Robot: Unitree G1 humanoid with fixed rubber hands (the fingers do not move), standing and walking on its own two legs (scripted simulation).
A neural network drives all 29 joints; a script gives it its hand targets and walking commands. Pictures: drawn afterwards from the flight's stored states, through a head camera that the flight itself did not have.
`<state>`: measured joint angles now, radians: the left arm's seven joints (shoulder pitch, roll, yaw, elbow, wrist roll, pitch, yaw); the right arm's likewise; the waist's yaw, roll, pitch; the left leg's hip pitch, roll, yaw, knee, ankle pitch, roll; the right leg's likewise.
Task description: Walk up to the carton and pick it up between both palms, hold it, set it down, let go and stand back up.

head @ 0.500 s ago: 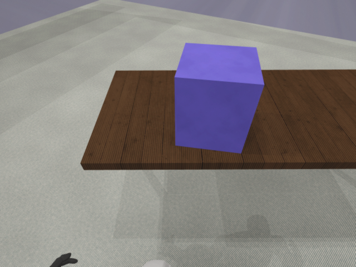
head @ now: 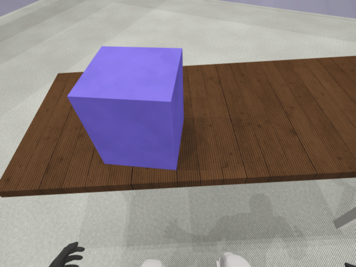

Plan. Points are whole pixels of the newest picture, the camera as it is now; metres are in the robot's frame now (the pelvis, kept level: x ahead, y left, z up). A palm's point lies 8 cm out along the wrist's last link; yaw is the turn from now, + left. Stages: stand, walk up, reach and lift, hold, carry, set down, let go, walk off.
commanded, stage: walk up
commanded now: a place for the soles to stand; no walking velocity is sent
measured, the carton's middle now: (140, 110) +0.50 +0.12 +0.08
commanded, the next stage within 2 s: none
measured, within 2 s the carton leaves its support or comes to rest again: neither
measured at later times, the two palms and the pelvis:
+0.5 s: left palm out of the picture +0.06 +0.38 -0.06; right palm out of the picture +0.15 -0.27 -0.05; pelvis +0.00 +0.04 +0.03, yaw +6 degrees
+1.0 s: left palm out of the picture +0.08 +0.40 -0.05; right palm out of the picture +0.11 -0.24 -0.04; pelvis +0.00 +0.07 +0.05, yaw -1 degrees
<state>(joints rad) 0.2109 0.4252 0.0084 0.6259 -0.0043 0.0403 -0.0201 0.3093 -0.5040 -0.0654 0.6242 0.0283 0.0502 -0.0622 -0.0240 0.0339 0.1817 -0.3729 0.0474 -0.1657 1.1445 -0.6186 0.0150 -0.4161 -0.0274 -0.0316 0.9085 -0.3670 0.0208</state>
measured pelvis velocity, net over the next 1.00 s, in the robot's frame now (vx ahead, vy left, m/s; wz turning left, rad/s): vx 0.00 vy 0.07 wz -0.02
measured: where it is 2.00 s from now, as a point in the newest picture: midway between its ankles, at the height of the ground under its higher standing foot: outside the picture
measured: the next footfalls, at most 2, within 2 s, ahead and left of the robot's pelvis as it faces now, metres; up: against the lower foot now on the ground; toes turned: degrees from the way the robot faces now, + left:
left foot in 0.32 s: +0.04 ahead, +0.15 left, +0.00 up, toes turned +5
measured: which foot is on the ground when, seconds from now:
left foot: up 0.00-0.30, down 0.32-1.00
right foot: down 0.00-1.00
